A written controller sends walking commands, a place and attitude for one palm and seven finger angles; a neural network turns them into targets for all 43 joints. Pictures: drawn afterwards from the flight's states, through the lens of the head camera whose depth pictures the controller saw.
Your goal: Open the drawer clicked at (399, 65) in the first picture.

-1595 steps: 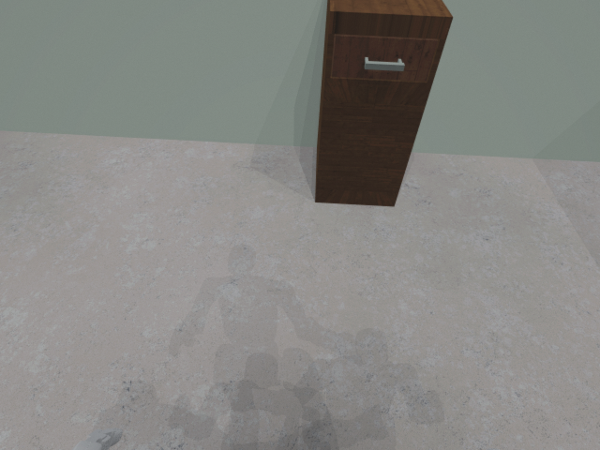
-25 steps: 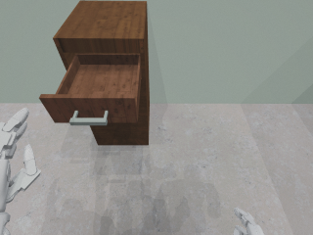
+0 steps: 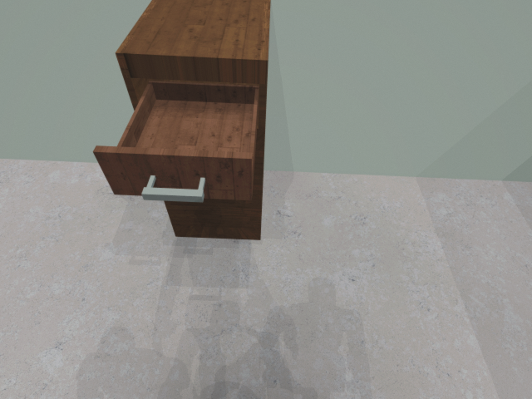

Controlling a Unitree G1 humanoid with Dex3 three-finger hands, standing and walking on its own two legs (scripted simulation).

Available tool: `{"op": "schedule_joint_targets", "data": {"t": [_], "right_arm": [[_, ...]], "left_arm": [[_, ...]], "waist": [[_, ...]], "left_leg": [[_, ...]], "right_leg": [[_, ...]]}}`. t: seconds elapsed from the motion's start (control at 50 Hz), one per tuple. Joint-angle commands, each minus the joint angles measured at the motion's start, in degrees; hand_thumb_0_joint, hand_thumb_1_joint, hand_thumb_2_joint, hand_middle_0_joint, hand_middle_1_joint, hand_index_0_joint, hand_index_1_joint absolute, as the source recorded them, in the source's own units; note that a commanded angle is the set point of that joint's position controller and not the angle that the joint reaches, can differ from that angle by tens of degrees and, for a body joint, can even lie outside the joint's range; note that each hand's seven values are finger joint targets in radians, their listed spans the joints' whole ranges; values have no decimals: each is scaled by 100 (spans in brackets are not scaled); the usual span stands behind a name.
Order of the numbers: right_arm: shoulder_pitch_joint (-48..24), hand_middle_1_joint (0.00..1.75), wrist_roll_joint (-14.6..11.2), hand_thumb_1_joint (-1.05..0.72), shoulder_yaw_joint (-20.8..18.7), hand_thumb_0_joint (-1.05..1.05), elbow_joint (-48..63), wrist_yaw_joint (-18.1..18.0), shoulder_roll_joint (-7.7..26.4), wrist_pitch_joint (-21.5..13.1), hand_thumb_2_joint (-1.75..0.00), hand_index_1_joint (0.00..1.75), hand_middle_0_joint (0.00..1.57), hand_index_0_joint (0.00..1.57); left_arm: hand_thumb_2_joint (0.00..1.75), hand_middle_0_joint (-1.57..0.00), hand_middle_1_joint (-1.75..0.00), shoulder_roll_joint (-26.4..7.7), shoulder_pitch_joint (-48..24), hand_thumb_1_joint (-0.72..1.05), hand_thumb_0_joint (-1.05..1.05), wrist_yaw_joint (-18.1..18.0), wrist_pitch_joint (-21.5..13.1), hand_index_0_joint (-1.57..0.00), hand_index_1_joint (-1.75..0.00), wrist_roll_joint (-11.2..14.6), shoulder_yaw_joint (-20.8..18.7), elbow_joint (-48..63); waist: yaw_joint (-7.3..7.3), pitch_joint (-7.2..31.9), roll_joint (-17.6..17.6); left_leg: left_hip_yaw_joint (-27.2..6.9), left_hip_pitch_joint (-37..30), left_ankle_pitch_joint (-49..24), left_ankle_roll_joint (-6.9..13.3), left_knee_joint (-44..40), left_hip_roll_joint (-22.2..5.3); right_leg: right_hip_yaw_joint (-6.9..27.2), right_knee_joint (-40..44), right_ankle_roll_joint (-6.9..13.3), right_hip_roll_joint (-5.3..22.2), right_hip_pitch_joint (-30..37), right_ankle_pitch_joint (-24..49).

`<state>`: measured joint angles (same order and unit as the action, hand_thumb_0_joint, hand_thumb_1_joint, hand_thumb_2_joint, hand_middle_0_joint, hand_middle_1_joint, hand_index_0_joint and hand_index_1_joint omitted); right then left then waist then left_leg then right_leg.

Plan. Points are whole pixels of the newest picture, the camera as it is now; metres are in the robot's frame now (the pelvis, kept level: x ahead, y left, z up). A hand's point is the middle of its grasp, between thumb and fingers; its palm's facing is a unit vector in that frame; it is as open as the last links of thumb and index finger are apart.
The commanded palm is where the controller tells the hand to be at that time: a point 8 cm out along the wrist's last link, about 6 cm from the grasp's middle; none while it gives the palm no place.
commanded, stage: let the arm hang, fingers relaxed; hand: left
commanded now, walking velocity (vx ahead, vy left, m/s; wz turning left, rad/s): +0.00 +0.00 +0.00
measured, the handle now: (175, 187) +0.53 +0.24 -0.07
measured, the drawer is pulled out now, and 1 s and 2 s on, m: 0.29 0.29 0.29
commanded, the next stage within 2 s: look to check the result in 0.58 s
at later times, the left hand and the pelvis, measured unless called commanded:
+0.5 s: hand out of the picture +0.00 +0.17 -0.18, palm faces -0.01 -0.98 -0.18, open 7.3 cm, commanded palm none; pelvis +0.00 +0.01 +0.00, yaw -1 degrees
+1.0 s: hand out of the picture +0.01 +0.17 -0.17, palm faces +0.00 -0.98 -0.20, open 7.3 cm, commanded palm none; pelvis +0.01 +0.00 +0.00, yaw -1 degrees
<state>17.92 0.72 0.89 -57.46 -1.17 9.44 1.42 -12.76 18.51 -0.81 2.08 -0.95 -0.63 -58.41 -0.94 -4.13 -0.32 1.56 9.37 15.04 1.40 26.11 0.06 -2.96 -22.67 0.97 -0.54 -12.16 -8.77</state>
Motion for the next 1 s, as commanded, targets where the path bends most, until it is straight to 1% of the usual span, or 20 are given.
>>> {"op": "schedule_joint_targets", "data": {"t": [0.0,0.04,0.08,0.1,0.16,0.2,0.24,0.26,0.3,0.44,0.52,0.58,0.66,0.68,0.8,0.84,0.86,0.88,0.92,0.98], "right_arm": [[318,30,-18,-90,-198,0,75,-71,674,-151,-90,30,20,20],[395,30,-24,-90,-197,0,-38,-75,631,-160,-90,30,20,20],[398,30,-39,-90,-189,0,-147,-74,601,-163,-90,30,20,20],[474,30,-23,-90,-174,0,-211,-80,555,-170,-90,30,20,20],[507,30,-22,-90,-180,0,-325,-83,531,-182,-90,30,20,20],[557,30,-22,-90,-166,0,-382,-87,464,-188,-90,30,20,20],[564,30,-24,-90,-171,0,-427,-87,417,-198,-90,30,20,20],[559,30,-24,-90,-170,0,-452,-93,417,-201,-90,30,20,20],[603,30,-23,-90,-173,0,-481,-95,351,-201,-90,30,20,20],[652,30,-28,-90,-169,0,-551,-121,245,-226,-90,30,20,20],[680,30,-24,-90,-172,0,-567,-134,191,-215,-90,30,20,20],[658,30,-39,-90,-194,0,-545,-140,228,-221,-90,30,20,20],[675,30,-34,-90,-193,0,-563,-156,228,-236,-90,30,20,20],[644,30,-48,-90,-206,0,-557,-152,245,-232,-90,30,20,20],[578,30,-33,-90,-215,0,-567,-152,265,-220,-90,30,20,20],[558,30,-35,-90,-216,0,-574,-148,283,-213,-90,30,20,20],[531,30,-34,-90,-220,0,-580,-146,292,-215,-90,30,20,20],[495,30,-50,-90,-237,0,-560,-141,323,-207,-90,30,20,20],[491,30,-32,-90,-235,0,-573,-139,327,-204,-90,30,20,20],[397,30,-39,-90,-251,0,-550,-137,377,-214,-90,30,20,20]], "left_arm": [[90,-20,-30,-415,58,90,0,-75,-205,-20,-30,9,-78,30],[90,-20,-30,-397,73,90,0,-89,-205,-20,-30,5,-80,-82],[90,-20,-30,-374,163,90,0,-105,-208,-20,-30,2,-63,-212],[90,-20,-30,-361,148,90,0,-110,-206,-20,-30,7,-62,-252],[90,-20,-30,-343,151,90,0,-122,-196,-20,-30,2,-63,-339],[90,-20,-30,-310,180,90,0,-134,-199,-20,-30,-6,-61,-394],[90,-20,-30,-293,180,90,0,-137,-201,-20,-30,-7,-72,-420],[90,-20,-30,-270,195,90,0,-136,-204,-20,-30,-3,-62,-447],[90,-20,-30,-232,203,90,0,-145,-214,-20,-30,-8,-69,-465],[90,-20,-30,-155,164,90,0,-152,-241,-20,-30,4,-80,-498],[90,-20,-30,-113,150,90,0,-152,-239,-20,-30,6,-85,-530],[90,-20,-30,-93,200,90,0,-155,-262,-20,-30,5,-90,-551],[90,-20,-30,-95,143,90,0,-154,-268,-20,-30,13,-96,-561],[90,-20,-30,-104,157,90,0,-161,-277,-20,-30,8,-98,-557],[90,-20,-30,-120,94,90,0,-166,-283,-20,-30,12,-99,-582],[90,-20,-30,-151,54,90,0,-162,-285,-20,-30,11,-106,-565],[90,-20,-30,-159,65,90,0,-160,-288,-20,-30,12,-106,-572],[90,-20,-30,-186,87,90,0,-165,-301,-20,-30,7,-109,-565],[90,-20,-30,-192,13,90,0,-162,-298,-20,-30,8,-111,-555],[90,-20,-30,-239,33,90,0,-161,-316,-20,-30,6,-125,-535]], "waist": [[116,33,123],[114,-66,-58],[89,-168,-30],[113,-178,5],[96,-275,-64],[97,-304,111],[82,-300,18],[78,-313,111],[90,-296,3],[101,-214,211],[118,-275,299],[109,-153,115],[130,-32,191],[133,-14,106],[149,-89,143],[148,-165,29],[138,-141,74],[138,-112,-25],[148,-159,23],[135,-54,142]], "left_leg": [[-664,326,34,128,-938,-646],[-651,374,59,128,-985,-649],[-623,303,78,135,-1024,-633],[-640,351,128,139,-1064,-643],[-685,428,292,139,-1168,-645],[-685,439,345,142,-1222,-666],[-658,465,300,138,-1223,-646],[-637,447,288,135,-1209,-620],[-615,416,214,145,-1163,-621],[-494,328,-196,104,-1048,-577],[-493,341,-166,97,-1037,-572],[-473,165,-393,100,-960,-590],[-422,78,-615,89,-914,-587],[-439,25,-666,87,-897,-601],[-414,-14,-629,80,-913,-600],[-423,56,-565,71,-931,-590],[-403,24,-552,72,-932,-583],[-408,-47,-554,73,-899,-598],[-410,28,-473,75,-933,-585],[-407,-96,-586,66,-903,-591]], "right_leg": [[596,403,124,496,201,-220],[612,402,114,496,184,-216],[621,405,115,499,57,-283],[605,398,105,508,96,-285],[607,335,87,484,71,-298],[575,314,78,490,45,-295],[580,293,77,493,89,-221],[603,293,81,493,61,-223],[587,323,80,515,59,-217],[619,304,106,527,123,21],[626,334,115,517,108,-9],[620,325,122,527,74,121],[608,313,125,557,201,321],[616,300,127,538,157,343],[624,363,134,568,143,314],[652,381,132,554,146,297],[662,400,137,569,155,283],[680,421,139,552,97,267],[684,453,139,565,141,188],[714,447,152,559,131,282]]}}
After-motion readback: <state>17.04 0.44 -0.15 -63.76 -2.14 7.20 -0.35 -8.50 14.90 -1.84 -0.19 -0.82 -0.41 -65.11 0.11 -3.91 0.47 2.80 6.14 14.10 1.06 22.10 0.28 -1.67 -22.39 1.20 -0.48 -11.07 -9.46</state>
